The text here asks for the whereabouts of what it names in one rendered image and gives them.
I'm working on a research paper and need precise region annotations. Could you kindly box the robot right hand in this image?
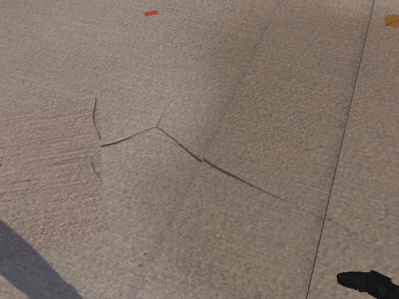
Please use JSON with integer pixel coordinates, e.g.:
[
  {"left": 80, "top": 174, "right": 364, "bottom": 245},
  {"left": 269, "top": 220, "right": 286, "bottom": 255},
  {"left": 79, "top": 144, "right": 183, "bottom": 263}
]
[{"left": 337, "top": 270, "right": 399, "bottom": 299}]

